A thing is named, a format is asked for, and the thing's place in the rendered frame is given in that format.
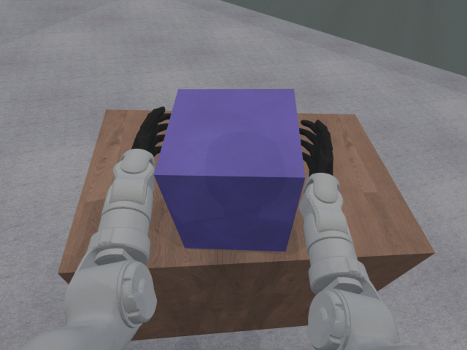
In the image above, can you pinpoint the right robot forearm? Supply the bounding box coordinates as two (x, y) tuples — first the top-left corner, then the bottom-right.
(299, 173), (396, 341)

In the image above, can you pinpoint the left robot hand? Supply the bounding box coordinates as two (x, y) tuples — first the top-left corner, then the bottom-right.
(131, 106), (171, 157)

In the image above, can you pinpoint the right robot hand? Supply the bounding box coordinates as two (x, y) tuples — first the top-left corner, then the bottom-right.
(299, 120), (333, 177)

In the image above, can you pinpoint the pedestal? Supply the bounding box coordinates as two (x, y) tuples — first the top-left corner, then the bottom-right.
(58, 109), (435, 341)

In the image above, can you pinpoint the left robot forearm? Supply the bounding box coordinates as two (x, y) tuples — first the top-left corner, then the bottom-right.
(64, 149), (155, 322)

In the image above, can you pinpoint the robot right upper arm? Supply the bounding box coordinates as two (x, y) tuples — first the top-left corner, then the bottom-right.
(306, 288), (428, 350)

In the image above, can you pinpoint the robot left upper arm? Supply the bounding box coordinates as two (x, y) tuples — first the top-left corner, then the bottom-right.
(18, 260), (157, 350)

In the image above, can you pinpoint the carton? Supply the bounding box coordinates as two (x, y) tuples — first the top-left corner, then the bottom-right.
(154, 89), (305, 252)

